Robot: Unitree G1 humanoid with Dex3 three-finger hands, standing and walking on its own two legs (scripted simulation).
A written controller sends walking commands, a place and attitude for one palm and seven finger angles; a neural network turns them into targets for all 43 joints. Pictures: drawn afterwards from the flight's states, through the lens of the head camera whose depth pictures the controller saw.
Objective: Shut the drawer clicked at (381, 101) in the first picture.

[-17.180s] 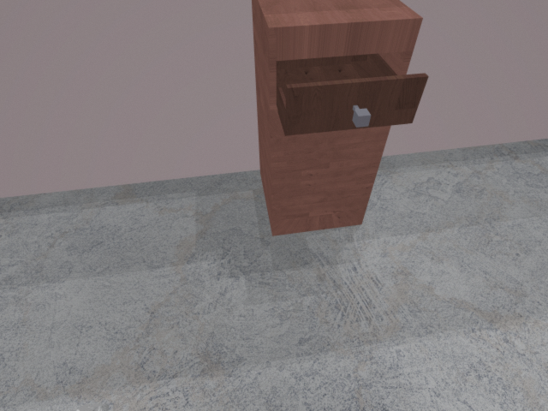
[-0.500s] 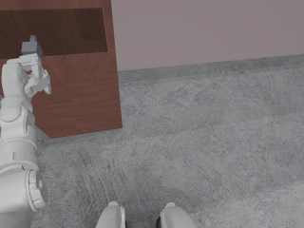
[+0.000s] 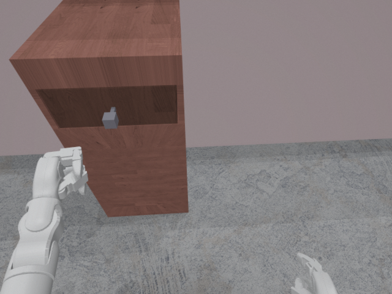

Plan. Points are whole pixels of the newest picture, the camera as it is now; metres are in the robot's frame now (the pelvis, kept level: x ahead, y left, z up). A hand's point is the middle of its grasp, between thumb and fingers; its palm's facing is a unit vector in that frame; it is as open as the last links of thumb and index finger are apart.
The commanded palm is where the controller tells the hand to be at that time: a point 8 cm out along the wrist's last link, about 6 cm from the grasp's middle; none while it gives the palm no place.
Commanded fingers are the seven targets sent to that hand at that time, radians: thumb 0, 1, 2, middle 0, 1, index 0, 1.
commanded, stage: draw the hand back to the body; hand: left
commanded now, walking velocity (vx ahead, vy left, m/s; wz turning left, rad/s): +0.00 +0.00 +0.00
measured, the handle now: (111, 116) +0.59 +0.29 +0.00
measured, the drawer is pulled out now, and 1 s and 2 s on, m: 0.00 0.00 0.00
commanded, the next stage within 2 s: step back with the hand held close in 0.74 s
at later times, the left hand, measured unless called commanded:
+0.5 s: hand (44, 212) +0.20 +0.23 +0.17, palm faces +0.38 -0.85 -0.36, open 3.3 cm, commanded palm +0.14 +0.27 +0.19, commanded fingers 0.00 0.90 0.90 -1.40 -1.60 -1.40 -1.60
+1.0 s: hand (30, 216) +0.19 +0.23 +0.19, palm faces +0.38 -0.82 -0.43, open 3.2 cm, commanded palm +0.13 +0.27 +0.20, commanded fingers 0.00 0.90 0.90 -1.40 -1.60 -1.40 -1.60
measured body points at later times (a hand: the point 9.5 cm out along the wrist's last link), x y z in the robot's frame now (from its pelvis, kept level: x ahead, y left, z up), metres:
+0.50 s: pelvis +0.01 -0.01 +0.03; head -0.01 -0.04 +0.47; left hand +0.18 +0.27 +0.19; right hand +0.19 -0.23 -0.06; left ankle +0.00 +0.10 -0.72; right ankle -0.02 -0.12 -0.72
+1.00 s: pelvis +0.00 -0.01 +0.03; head +0.00 -0.03 +0.48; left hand +0.16 +0.27 +0.21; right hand +0.19 -0.24 -0.06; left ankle +0.00 +0.10 -0.72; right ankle -0.02 -0.12 -0.72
